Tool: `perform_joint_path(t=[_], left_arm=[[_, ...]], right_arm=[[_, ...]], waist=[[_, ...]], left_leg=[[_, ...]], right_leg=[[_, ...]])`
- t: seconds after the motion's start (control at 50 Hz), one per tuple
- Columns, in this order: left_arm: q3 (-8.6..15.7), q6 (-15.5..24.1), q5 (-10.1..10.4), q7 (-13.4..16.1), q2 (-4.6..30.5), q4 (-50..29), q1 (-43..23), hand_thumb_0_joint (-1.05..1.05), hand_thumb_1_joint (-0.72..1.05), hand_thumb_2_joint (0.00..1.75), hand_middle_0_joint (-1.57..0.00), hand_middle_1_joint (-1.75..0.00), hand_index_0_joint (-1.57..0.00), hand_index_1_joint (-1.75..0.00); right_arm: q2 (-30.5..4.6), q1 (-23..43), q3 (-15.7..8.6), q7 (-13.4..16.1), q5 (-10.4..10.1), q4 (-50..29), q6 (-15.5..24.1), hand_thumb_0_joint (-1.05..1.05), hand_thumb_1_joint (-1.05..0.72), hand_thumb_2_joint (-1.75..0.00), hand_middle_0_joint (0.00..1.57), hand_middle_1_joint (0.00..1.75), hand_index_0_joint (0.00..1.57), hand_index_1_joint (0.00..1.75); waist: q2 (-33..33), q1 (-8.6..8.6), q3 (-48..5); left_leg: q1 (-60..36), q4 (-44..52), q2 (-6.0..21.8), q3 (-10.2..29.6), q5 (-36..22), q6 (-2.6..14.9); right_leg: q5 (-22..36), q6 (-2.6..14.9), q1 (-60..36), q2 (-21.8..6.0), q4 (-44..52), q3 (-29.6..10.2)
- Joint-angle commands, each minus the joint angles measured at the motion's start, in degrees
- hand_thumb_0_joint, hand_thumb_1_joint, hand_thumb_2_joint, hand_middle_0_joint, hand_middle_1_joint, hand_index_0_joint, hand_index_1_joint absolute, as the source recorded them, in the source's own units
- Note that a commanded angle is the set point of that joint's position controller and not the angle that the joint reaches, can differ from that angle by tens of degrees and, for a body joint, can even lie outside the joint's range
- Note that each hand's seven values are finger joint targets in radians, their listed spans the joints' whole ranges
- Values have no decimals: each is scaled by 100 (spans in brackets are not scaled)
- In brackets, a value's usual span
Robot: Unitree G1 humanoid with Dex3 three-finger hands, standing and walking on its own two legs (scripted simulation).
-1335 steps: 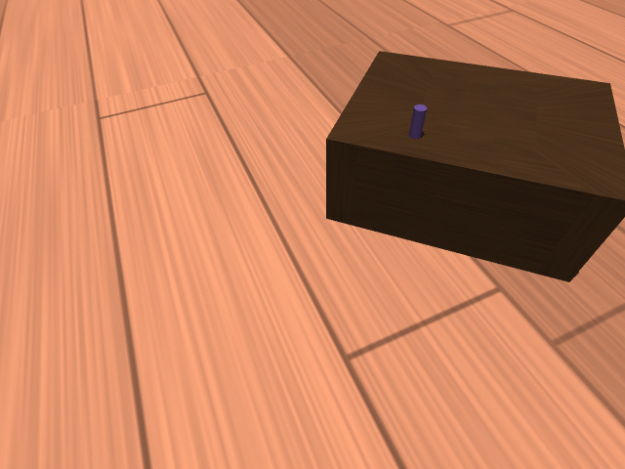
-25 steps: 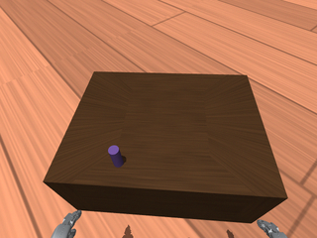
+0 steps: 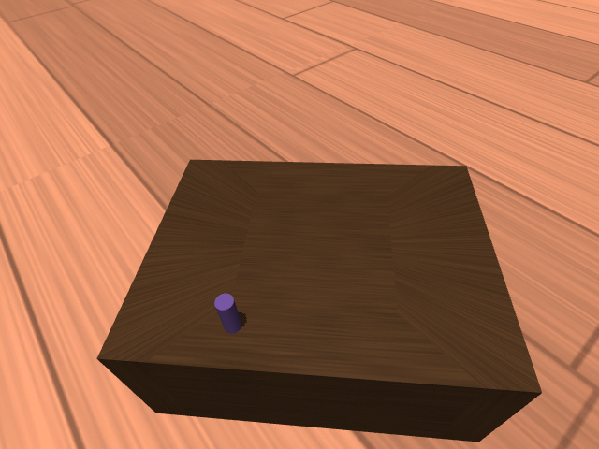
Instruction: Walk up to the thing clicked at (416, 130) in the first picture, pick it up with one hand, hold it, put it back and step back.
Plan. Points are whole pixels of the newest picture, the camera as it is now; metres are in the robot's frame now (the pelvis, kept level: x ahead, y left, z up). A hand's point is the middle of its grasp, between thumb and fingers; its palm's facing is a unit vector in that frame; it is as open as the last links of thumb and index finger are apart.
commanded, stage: stand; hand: left
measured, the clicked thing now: (228, 314) +0.47 +0.22 -0.30
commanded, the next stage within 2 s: step back in 1.76 s
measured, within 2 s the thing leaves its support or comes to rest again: neither
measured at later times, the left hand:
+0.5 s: hand out of the picture +0.04 +0.24 -0.15, palm faces +0.00 -0.94 -0.35, open 7.3 cm
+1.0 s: hand out of the picture +0.08 +0.25 -0.14, palm faces +0.00 -0.94 -0.35, open 7.3 cm
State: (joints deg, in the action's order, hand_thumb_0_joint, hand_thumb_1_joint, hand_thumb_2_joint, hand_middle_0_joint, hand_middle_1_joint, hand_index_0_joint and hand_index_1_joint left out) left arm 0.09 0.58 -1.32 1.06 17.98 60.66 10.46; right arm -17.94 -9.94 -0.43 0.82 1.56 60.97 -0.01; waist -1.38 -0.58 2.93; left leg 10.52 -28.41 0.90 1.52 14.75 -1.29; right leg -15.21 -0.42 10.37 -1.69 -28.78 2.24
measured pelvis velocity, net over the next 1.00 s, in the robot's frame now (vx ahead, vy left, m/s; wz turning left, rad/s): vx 0.01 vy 0.00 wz -0.01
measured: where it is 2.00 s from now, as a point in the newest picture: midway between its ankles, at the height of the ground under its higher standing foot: outside the picture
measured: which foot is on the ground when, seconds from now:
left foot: down 0.00-1.00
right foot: down 0.00-1.00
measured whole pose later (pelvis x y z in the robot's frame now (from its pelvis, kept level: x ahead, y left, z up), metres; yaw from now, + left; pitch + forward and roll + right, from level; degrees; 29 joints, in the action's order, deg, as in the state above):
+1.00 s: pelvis +0.01 +0.00 +0.01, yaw -1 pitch -3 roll +0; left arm 0.8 0.8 -0.8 0.3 18.4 67.5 5.0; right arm -19.7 -6.4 0.1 0.8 0.9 65.4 0.4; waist -1.3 -0.6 3.1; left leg 5.0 -18.4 1.6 0.9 10.4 -1.7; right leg -10.5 -0.3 5.0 -0.9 -18.5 1.8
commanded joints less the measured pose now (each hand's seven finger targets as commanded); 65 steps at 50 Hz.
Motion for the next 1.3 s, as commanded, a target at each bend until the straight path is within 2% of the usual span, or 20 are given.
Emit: perform_joint_path(t=[0.0,0.08,0.12,0.18,0.3,0.38,0.5,0.8,1.02,1.08,1.14,1.2,1.24,1.28], left_arm=[[237,131,18,76,1270,-120,-280,0,90,90,-20,-30,-20,-30],[216,148,9,54,1238,68,-348,0,90,90,-20,-30,-20,-30],[227,125,0,45,1268,146,-389,0,90,90,-20,-30,-20,-30],[228,115,-8,27,1260,220,-410,0,90,90,-20,-30,-20,-30],[226,119,25,21,1268,323,-495,0,90,90,-20,-30,-20,-30],[215,127,25,19,1253,388,-523,0,90,90,-20,-30,-20,-30],[226,131,47,22,1296,434,-550,0,90,90,-20,-30,-20,-30],[244,125,51,19,1269,431,-613,0,90,90,-20,-30,-20,-30],[271,120,62,0,1305,359,-718,0,90,90,-20,-30,-20,-30],[266,108,59,-6,1307,352,-694,0,90,90,-20,-30,-20,-30],[276,101,51,-17,1337,362,-706,0,90,90,-20,-30,-20,-30],[275,87,55,-30,1340,357,-717,0,90,90,-20,-30,-20,-30],[258,100,41,-37,1310,344,-640,0,90,90,-20,-30,-20,-30],[273,114,49,-31,1347,311,-697,0,90,90,-20,-30,-20,-30]], right_arm=[[-1130,198,-206,61,-20,-169,142,0,-90,-90,20,30,20,30],[-1115,258,-184,36,-31,-50,130,0,-90,-90,20,30,20,30],[-1141,305,-199,34,-28,0,113,0,-90,-90,20,30,20,30],[-1156,332,-191,22,-31,48,102,0,-90,-90,20,30,20,30],[-1156,342,-164,29,-32,124,124,0,-90,-90,20,30,20,30],[-1176,371,-159,28,-42,153,125,0,-90,-90,20,30,20,30],[-1204,337,-137,41,-45,198,137,0,-90,-90,20,30,20,30],[-1311,467,-143,56,-71,173,153,0,-90,-90,20,30,20,30],[-1294,472,-128,47,-65,159,172,0,-90,-90,20,30,20,30],[-1339,553,-147,45,-70,141,171,0,-90,-90,20,30,20,30],[-1331,481,-140,34,-61,158,167,0,-90,-90,20,30,20,30],[-1334,458,-153,16,-56,181,147,0,-90,-90,20,30,20,30],[-1368,532,-168,8,-58,157,152,0,-90,-90,20,30,20,30],[-1321,463,-161,2,-59,157,157,0,-90,-90,20,30,20,30]], waist=[[137,44,-158],[193,36,-54],[166,33,24],[111,31,66],[64,9,-107],[135,12,-181],[162,22,-281],[144,19,-447],[108,21,-422],[80,6,-389],[140,45,-256],[130,58,-88],[94,21,-202],[202,53,-265]], left_leg=[[84,838,455,518,-579,247],[-25,970,457,506,-449,218],[-22,1028,438,502,-203,197],[57,1124,447,520,-7,202],[-30,1156,491,482,-426,184],[-134,1116,508,459,-590,195],[-252,1142,540,409,-942,197],[-532,1127,630,357,-1506,197],[-466,1234,661,329,-1499,188],[-498,1277,656,355,-1390,186],[-384,1339,636,353,-1026,191],[-245,1450,595,385,-548,172],[-317,1383,624,403,-616,209],[-311,1372,619,393,-782,194]], right_leg=[[555,173,-276,-501,883,-566],[313,135,-234,-499,1100,-570],[-70,141,-116,-483,1198,-586],[-107,113,-156,-459,1234,-560],[344,122,-391,-530,1234,-592],[434,117,-419,-547,1293,-601],[979,120,-542,-585,1263,-607],[1598,73,-662,-602,1248,-526],[1590,88,-739,-605,1245,-538],[1393,105,-662,-594,1277,-528],[1097,102,-571,-588,1352,-557],[526,99,-430,-533,1406,-544],[678,111,-444,-558,1416,-559],[786,115,-519,-583,1389,-583]])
